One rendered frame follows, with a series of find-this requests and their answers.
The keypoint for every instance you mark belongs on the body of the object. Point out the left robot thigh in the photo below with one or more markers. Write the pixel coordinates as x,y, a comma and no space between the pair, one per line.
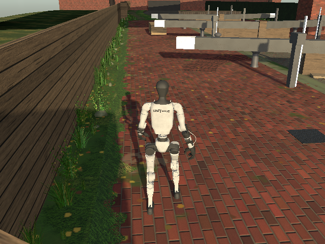
150,157

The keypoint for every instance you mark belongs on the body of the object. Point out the robot left upper arm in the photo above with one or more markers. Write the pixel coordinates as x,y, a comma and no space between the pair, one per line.
144,114

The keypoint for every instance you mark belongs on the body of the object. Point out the right robot forearm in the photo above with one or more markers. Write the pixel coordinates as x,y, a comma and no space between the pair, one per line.
187,137

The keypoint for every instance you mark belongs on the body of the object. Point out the robot right hand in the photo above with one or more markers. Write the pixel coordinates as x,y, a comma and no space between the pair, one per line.
193,152

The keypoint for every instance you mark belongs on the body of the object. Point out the robot right upper arm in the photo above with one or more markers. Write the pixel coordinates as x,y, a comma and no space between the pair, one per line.
180,116

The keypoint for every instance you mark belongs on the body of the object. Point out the robot left hand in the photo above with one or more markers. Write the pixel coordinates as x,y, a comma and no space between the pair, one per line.
142,138

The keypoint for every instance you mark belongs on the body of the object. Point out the robot thigh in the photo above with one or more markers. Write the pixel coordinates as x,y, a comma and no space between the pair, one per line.
174,152
150,157

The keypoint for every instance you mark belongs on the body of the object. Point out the right robot thigh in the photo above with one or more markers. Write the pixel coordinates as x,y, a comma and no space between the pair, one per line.
174,152

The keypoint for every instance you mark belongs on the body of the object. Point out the left robot forearm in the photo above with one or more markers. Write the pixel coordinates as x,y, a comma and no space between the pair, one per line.
140,131

